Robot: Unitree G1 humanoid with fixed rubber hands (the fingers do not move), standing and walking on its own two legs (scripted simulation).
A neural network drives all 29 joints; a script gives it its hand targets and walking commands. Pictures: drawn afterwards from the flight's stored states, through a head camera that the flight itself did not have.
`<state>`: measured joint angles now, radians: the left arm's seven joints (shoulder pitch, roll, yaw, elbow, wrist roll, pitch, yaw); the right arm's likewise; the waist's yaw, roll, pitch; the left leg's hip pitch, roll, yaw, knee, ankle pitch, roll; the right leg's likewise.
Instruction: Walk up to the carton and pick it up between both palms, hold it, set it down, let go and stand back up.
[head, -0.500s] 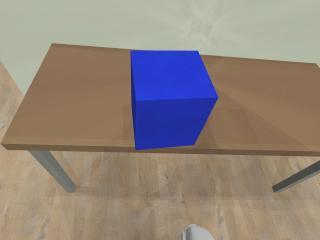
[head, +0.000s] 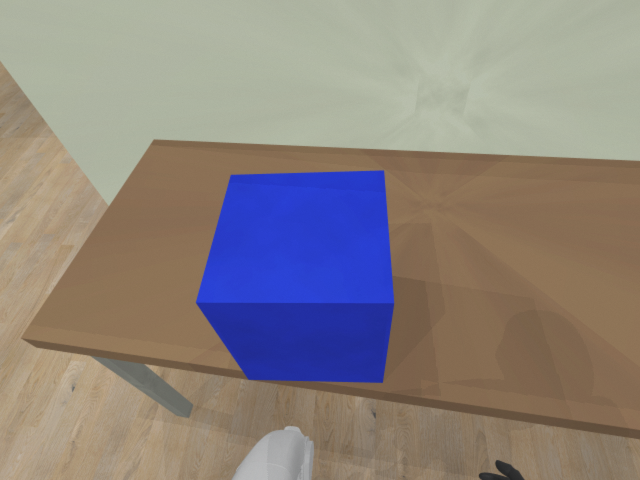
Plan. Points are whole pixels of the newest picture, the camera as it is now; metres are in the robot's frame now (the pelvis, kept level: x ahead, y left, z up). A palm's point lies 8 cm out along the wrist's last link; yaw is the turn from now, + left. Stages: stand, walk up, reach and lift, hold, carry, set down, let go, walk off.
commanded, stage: walk up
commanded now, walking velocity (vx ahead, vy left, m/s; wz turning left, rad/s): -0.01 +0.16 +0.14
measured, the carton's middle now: (310, 284) +0.38 +0.07 -0.01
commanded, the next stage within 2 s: none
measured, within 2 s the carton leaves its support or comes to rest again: neither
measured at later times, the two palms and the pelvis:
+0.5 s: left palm out of the picture +0.10 +0.34 -0.16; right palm out of the picture +0.10 -0.16 -0.10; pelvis +0.05 +0.09 +0.00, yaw +1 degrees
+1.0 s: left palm out of the picture -0.20 +0.30 -0.13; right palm out of the picture +0.02 -0.18 -0.13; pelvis -0.06 +0.07 -0.01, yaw +1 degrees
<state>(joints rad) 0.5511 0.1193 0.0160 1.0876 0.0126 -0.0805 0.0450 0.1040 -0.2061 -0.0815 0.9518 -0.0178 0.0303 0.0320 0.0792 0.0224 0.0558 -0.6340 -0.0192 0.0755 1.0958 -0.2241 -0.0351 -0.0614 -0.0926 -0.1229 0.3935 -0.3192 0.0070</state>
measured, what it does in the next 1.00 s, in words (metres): steps on the spot: left foot, then right foot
